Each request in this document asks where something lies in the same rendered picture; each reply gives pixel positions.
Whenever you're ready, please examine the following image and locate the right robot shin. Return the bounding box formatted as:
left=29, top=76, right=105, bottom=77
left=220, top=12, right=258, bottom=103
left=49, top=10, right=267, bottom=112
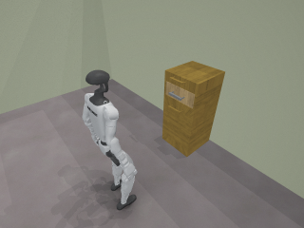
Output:
left=121, top=176, right=135, bottom=204

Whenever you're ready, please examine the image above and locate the robot left forearm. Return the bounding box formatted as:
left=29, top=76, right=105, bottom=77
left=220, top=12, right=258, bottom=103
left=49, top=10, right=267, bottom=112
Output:
left=84, top=121, right=96, bottom=136

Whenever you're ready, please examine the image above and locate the drawer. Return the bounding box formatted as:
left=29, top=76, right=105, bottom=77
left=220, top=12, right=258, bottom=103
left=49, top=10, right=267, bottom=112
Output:
left=165, top=81, right=195, bottom=108

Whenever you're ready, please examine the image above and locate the robot torso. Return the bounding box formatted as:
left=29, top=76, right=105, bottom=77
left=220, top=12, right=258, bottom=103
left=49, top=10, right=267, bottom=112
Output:
left=87, top=94, right=116, bottom=158

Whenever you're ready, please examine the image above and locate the handle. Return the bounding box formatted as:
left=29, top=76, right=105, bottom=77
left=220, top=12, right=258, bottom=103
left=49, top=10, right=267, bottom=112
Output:
left=169, top=77, right=184, bottom=86
left=168, top=105, right=181, bottom=115
left=168, top=91, right=185, bottom=101

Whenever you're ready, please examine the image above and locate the cabinet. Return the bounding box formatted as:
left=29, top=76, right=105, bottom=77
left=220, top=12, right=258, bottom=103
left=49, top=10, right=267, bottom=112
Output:
left=162, top=61, right=225, bottom=157

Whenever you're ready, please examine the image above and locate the right robot hand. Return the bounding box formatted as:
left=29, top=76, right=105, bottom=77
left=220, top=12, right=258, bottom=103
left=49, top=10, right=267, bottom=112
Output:
left=123, top=163, right=138, bottom=181

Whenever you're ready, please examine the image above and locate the left robot hand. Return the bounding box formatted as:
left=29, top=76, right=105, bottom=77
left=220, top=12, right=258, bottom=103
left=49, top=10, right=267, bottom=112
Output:
left=91, top=135, right=100, bottom=146

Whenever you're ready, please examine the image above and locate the robot left upper arm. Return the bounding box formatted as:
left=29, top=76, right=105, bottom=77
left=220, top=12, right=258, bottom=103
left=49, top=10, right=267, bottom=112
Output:
left=82, top=93, right=94, bottom=124

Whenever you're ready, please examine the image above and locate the robot right upper arm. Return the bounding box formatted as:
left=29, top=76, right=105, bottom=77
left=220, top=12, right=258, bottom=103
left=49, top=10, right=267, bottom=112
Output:
left=104, top=104, right=119, bottom=147

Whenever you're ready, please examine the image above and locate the robot right forearm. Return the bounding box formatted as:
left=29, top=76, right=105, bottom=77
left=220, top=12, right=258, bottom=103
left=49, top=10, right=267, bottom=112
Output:
left=110, top=139, right=130, bottom=168

